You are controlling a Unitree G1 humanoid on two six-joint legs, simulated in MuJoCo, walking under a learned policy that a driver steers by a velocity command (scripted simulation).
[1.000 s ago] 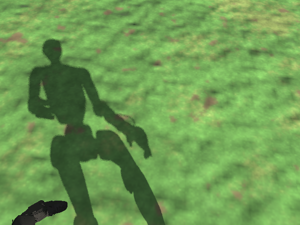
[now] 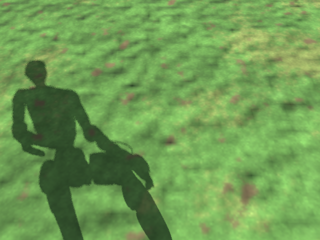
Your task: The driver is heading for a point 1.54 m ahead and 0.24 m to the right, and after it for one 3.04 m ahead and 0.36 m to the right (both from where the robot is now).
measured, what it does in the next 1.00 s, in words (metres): walks ahead, turning right: right foot, then left foot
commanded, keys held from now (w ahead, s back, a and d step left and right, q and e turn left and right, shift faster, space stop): w+e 0.54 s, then w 0.38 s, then w+q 0.08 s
